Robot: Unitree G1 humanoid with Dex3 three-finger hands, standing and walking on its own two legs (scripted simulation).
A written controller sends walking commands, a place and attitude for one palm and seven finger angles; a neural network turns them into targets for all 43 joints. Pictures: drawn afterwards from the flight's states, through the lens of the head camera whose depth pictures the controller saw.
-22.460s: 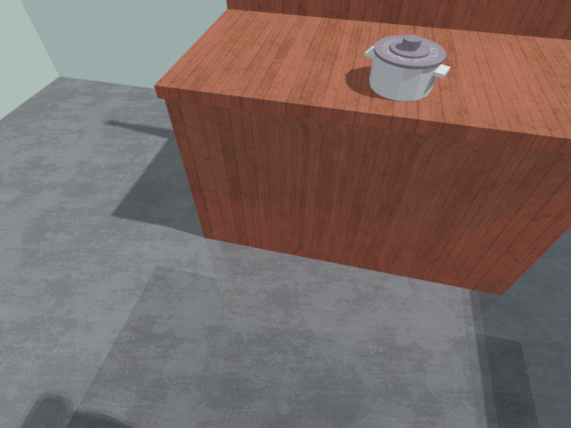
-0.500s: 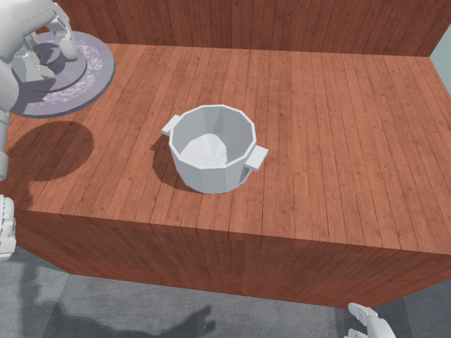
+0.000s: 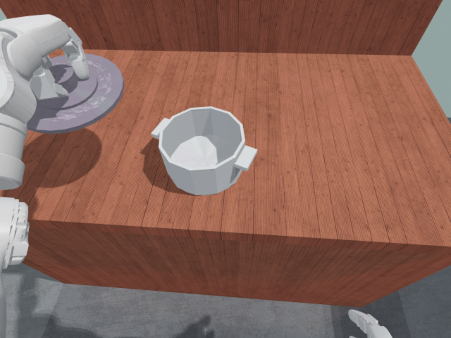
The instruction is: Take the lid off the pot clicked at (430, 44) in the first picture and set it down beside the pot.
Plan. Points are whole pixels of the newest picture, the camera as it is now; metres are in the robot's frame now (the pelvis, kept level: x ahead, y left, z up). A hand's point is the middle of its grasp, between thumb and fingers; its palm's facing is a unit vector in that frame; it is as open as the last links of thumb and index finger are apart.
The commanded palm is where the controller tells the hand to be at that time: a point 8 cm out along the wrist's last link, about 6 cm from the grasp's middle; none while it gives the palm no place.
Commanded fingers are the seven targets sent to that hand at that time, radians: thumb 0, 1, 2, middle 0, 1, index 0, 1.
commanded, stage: lower the lid onto the table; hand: left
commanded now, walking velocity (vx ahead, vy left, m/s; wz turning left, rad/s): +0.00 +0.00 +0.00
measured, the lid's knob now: (60, 78) +0.48 +0.28 +0.21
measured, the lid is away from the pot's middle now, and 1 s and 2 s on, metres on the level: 0.22 0.23 0.23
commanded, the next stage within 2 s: none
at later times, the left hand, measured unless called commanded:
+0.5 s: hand (52, 103) +0.44 +0.29 +0.18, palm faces -0.32 -0.07 -0.95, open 7.4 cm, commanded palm +0.44 +0.28 +0.26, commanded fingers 0.00 0.52 1.12 -0.92 -0.98 -0.97 -1.00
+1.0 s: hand (64, 116) +0.45 +0.29 +0.15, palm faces -0.37 -0.06 -0.93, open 7.3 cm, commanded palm +0.45 +0.29 +0.22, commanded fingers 0.00 0.52 1.12 -0.92 -0.98 -0.97 -1.00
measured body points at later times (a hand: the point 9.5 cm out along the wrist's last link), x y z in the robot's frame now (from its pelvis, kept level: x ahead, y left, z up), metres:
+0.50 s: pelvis +0.00 -0.01 +0.00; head +0.06 -0.01 +0.45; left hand +0.45 +0.29 +0.24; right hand +0.13 -0.27 -0.12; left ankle +0.02 +0.08 -0.74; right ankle -0.01 -0.15 -0.74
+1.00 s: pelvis +0.00 +0.01 +0.00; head +0.06 +0.00 +0.44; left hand +0.46 +0.29 +0.20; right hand +0.10 -0.26 -0.12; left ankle +0.02 +0.08 -0.74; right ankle -0.01 -0.15 -0.74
